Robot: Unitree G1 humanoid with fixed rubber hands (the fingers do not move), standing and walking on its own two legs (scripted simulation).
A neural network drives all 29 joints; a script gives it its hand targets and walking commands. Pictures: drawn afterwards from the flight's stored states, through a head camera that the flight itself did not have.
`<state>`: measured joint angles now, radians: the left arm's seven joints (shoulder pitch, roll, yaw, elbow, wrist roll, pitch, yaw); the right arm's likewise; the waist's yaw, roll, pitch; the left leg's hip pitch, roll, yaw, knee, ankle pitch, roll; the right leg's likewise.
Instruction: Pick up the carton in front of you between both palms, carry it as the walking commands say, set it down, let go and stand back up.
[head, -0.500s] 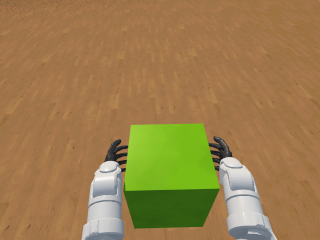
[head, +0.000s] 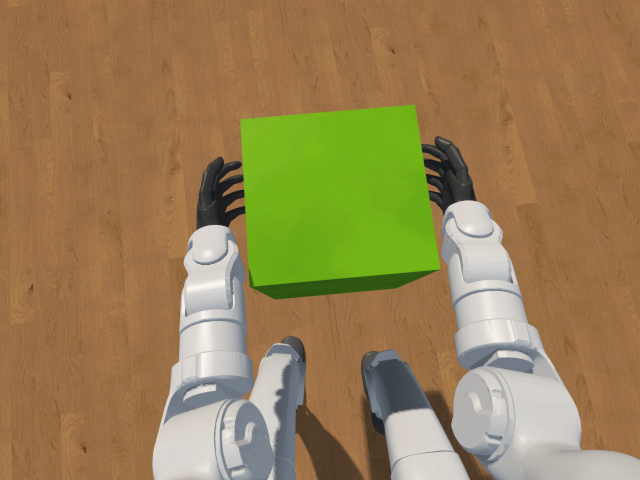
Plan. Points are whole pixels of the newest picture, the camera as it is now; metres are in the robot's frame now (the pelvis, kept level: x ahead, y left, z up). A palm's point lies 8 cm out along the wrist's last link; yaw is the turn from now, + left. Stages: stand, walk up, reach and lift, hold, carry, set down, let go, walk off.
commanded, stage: set down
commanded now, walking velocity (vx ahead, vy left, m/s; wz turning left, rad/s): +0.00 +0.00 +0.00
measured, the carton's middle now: (332, 219) +0.42 +0.01 -0.17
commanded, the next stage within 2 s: none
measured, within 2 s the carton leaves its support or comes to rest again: neither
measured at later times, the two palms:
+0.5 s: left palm (227, 208) +0.46 +0.17 -0.22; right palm (413, 190) +0.48 -0.12 -0.22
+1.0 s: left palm (237, 214) +0.49 +0.19 -0.37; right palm (385, 194) +0.52 -0.11 -0.36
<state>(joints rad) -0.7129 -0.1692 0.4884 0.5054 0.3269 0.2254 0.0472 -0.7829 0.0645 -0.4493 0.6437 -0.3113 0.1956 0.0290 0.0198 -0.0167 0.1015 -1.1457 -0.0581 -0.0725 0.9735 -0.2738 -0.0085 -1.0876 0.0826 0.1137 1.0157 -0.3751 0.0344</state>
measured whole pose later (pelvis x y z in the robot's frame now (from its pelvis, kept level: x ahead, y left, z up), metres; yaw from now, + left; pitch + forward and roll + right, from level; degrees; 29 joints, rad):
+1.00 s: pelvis -0.03 +0.00 -0.23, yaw -3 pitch +46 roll -4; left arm -1.28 0.09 0.49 0.70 0.21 0.33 0.08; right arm -1.37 -0.13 -0.40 0.86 -0.15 0.28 -0.08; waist 0.07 -0.04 0.11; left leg -2.18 -0.12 -0.10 1.86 -0.47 -0.06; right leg -2.10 0.17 0.06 1.89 -0.60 0.08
